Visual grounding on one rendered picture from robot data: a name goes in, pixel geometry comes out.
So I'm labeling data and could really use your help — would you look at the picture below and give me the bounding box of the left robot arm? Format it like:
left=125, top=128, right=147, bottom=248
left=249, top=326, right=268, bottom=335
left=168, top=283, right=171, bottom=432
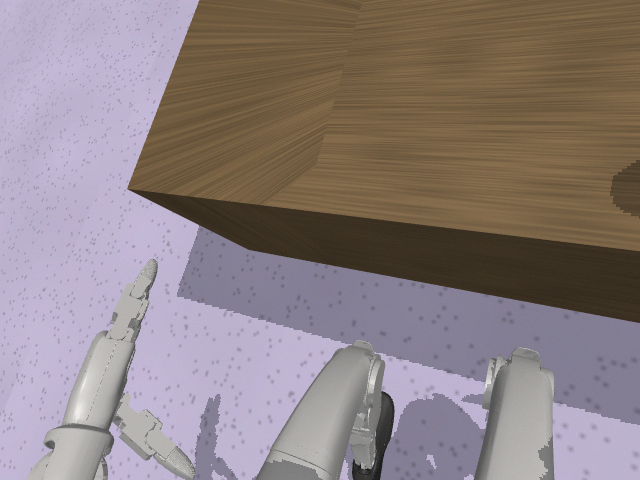
left=26, top=424, right=114, bottom=480

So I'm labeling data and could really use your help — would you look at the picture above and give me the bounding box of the left robot foot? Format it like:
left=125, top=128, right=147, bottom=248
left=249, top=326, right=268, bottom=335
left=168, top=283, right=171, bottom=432
left=352, top=391, right=394, bottom=480

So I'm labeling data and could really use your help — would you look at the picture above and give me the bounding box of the left robot hand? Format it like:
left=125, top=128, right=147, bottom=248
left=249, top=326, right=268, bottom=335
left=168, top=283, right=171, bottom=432
left=62, top=259, right=195, bottom=480

